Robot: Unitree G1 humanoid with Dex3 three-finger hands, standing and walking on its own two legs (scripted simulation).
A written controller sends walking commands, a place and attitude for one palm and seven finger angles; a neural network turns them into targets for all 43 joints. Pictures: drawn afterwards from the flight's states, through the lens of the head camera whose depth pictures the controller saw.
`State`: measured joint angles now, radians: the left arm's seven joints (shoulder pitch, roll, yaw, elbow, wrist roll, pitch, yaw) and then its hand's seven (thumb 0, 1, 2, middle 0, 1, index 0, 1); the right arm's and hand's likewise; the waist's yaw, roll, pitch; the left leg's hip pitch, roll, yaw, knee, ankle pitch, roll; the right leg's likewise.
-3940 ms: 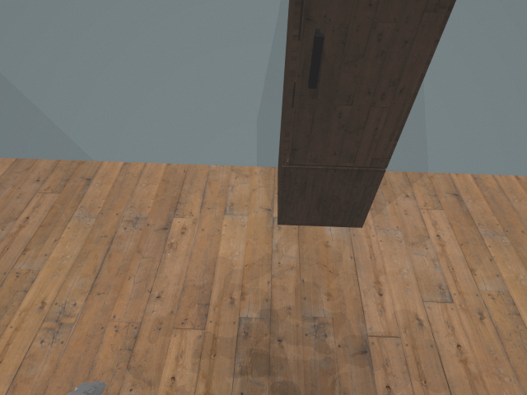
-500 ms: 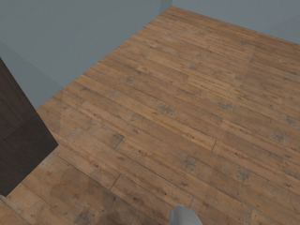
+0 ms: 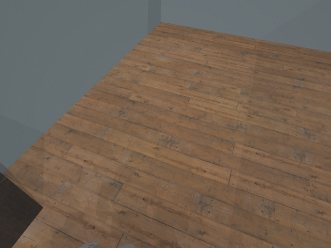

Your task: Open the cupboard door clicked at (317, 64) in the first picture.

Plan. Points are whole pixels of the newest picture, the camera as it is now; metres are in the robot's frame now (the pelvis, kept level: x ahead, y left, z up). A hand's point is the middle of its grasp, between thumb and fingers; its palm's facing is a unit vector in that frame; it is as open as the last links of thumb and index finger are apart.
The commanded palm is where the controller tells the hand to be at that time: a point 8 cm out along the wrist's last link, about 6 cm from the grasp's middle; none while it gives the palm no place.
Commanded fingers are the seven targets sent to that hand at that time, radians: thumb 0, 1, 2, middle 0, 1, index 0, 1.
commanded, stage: turn to face it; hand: left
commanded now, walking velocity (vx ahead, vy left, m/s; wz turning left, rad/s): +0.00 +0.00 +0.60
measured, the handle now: out of the picture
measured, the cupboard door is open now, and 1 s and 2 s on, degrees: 0 0 0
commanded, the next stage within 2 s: take the last steps up to it in 1.84 s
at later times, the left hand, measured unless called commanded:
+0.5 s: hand out of the picture +0.05 +0.25 -0.16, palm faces +0.26 -0.93 -0.25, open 7.4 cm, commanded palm none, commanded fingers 0.00 0.90 0.90 -0.20 -0.30 -0.20 -0.30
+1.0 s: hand out of the picture -0.07 +0.17 -0.16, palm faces +0.57 -0.78 -0.25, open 7.4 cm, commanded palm none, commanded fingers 0.00 0.90 0.90 -0.20 -0.30 -0.20 -0.30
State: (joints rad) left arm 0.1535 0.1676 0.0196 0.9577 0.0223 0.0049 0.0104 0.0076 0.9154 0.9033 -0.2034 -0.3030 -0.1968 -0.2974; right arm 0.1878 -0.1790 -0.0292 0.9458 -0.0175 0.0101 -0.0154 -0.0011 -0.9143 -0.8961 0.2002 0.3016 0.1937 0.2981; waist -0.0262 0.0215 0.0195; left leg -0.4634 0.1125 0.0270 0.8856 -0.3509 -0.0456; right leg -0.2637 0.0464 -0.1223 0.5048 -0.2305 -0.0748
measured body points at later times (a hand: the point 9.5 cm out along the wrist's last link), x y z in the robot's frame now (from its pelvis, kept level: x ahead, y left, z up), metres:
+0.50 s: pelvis +0.02 +0.02 +0.01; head +0.06 +0.04 +0.46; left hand +0.04 +0.30 -0.14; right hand +0.10 -0.22 -0.13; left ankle +0.04 +0.12 -0.73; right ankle +0.03 -0.15 -0.68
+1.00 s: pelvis +0.00 -0.02 +0.00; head +0.03 -0.01 +0.45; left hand -0.10 +0.21 -0.14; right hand +0.23 -0.20 -0.14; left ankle -0.08 +0.09 -0.69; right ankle +0.04 -0.14 -0.73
